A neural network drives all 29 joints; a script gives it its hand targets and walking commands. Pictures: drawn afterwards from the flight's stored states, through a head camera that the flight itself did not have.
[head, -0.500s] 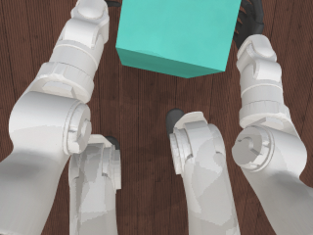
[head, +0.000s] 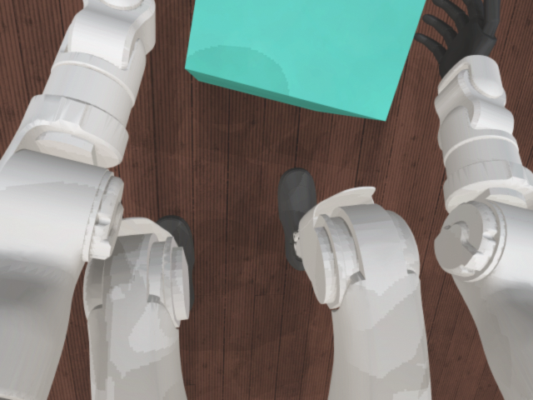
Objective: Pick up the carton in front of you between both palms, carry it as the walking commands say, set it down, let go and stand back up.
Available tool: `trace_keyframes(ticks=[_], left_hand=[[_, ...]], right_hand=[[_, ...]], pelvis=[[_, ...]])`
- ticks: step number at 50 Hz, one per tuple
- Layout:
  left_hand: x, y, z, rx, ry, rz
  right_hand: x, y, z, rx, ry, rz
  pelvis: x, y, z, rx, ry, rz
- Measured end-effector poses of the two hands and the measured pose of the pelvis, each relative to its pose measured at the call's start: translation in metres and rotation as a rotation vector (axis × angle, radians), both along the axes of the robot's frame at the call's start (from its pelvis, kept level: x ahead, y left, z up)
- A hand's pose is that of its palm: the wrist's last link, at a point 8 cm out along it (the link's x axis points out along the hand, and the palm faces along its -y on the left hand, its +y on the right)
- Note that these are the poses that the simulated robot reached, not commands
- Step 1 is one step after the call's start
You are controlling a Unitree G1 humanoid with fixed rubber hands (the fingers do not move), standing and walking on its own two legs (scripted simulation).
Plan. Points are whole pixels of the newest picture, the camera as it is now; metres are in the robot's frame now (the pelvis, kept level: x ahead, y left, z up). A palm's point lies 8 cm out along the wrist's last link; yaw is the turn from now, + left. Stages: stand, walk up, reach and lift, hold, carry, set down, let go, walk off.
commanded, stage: set down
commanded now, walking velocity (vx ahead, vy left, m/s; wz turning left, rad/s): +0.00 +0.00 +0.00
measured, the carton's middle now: (290, 16) +0.52 -0.12 -0.26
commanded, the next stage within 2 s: let go in 1.08 s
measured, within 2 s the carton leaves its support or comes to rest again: neither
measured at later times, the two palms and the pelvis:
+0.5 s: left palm out of the picture +0.59 +0.02 -0.03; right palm out of the picture +0.45 -0.33 -0.04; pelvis +0.00 -0.01 +0.07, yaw -2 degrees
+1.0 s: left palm out of the picture +0.59 +0.03 +0.11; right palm out of the picture +0.45 -0.34 +0.11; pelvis +0.04 -0.01 +0.20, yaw -3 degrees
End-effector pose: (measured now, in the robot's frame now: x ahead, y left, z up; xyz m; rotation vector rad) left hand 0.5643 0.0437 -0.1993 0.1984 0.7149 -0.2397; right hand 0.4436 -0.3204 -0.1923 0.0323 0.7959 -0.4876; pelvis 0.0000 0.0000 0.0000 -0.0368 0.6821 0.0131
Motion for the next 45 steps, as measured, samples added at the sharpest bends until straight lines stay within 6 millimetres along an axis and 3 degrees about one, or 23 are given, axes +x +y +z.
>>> trace_keyframes(ticks=[5, 11, 22, 36, 45], left_hand=[[0.003, -0.005, 0.011, -0.017, -0.055, 0.008], [0.012, -0.017, 0.059, -0.004, -0.127, 0.014], [0.021, -0.025, 0.15, 0.027, -0.071, 0.03], [0.02, -0.013, 0.213, 0.003, -0.1, 0.034], [0.023, -0.014, 0.272, 0.013, -0.097, 0.026]], right_hand=[[0.013, -0.006, 0.012, 0.006, -0.069, 0.009], [0.02, -0.006, 0.05, 0.016, -0.155, 0.011], [0.006, -0.013, 0.135, 0.029, -0.16, -0.014], [0.01, -0.013, 0.212, -0.006, -0.162, 0.004], [0.008, -0.019, 0.272, 0.005, -0.165, 0.008]], pelvis=[[-0.002, -0.006, -0.003, 0.006, -0.009, -0.011], [-0.004, -0.009, 0.007, 0.023, -0.022, -0.032], [0.001, -0.008, 0.061, 0.048, 0.044, -0.068], [0.017, -0.008, 0.121, 0.042, 0.131, -0.065], [0.031, -0.007, 0.171, 0.038, 0.138, -0.076]])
